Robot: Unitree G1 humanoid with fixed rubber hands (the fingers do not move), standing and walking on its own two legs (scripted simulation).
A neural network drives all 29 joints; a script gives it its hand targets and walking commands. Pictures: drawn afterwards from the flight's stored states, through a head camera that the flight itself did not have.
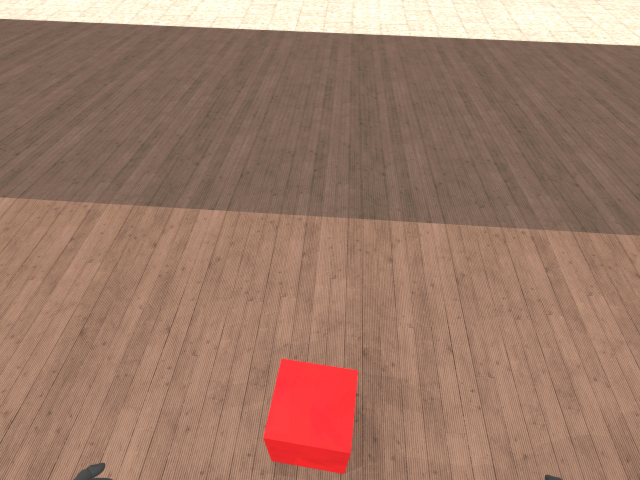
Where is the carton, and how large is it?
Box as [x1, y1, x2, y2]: [263, 358, 357, 473]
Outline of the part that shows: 281,358 263,437 271,459 274,461 343,473 350,453 357,370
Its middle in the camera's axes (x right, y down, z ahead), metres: -0.02 +0.50 +1.06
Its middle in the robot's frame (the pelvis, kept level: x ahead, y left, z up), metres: +0.39 +0.02 -0.66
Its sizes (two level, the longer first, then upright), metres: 0.210 0.200 0.250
